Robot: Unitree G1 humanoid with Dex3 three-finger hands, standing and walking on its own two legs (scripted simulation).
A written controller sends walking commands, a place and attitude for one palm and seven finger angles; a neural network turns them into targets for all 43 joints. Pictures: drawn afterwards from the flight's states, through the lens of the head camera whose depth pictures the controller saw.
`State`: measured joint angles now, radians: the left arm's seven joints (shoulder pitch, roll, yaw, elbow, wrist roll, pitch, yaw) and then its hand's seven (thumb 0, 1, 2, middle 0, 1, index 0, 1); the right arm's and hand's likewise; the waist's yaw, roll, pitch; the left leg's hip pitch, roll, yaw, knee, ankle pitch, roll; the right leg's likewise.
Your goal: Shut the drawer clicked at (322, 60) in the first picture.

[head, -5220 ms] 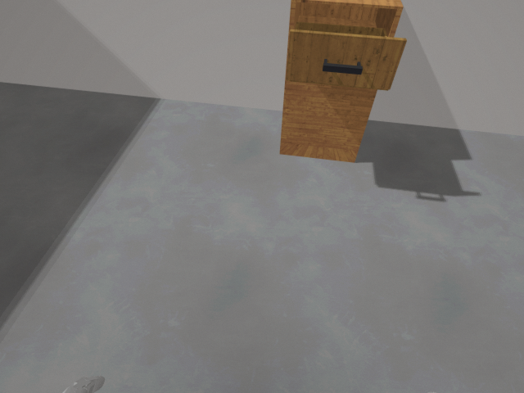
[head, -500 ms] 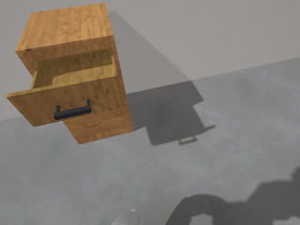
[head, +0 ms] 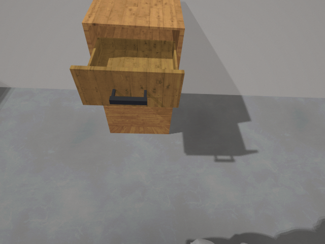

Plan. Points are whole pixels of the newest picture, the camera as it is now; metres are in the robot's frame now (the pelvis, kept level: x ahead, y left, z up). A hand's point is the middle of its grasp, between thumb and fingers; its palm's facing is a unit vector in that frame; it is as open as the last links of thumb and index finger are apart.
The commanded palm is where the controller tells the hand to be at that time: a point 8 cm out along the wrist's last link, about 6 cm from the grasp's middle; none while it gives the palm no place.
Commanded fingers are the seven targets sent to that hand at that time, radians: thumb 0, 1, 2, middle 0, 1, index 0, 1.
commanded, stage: take the last steps up to it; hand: left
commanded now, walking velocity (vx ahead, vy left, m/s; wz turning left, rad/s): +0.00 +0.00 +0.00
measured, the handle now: (129, 96) +0.60 +0.17 -0.05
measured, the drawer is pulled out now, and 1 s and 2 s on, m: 0.30 0.30 0.30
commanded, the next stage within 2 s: come to a stop and stand still in 1.18 s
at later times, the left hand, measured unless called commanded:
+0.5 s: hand out of the picture -0.04 +0.13 -0.16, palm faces +0.18 -0.97 -0.16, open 7.3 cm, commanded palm none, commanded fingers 0.00 0.90 0.90 -0.20 -0.30 -0.20 -0.30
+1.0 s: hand (100, 193) +0.27 +0.21 -0.16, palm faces +0.08 -0.97 -0.22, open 7.3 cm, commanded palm none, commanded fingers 0.00 0.90 0.90 -0.20 -0.30 -0.20 -0.30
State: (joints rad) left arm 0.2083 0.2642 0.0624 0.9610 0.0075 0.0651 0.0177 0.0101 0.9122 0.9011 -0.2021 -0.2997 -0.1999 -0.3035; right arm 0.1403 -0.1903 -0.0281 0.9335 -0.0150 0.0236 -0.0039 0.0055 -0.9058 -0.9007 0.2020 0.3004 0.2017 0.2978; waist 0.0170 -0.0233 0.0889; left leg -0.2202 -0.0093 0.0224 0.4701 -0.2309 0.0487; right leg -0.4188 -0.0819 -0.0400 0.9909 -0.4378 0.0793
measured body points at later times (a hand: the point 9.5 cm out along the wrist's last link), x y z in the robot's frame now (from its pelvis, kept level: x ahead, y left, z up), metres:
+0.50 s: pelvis +0.05 -0.02 +0.00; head +0.05 -0.03 +0.45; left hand -0.05 +0.18 -0.15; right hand +0.08 -0.26 -0.16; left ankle +0.09 +0.14 -0.69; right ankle -0.01 -0.13 -0.74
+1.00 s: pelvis +0.18 +0.01 +0.00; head +0.19 +0.00 +0.45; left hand +0.26 +0.26 -0.14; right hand +0.17 -0.21 -0.16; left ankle +0.13 +0.13 -0.74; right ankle +0.29 -0.12 -0.70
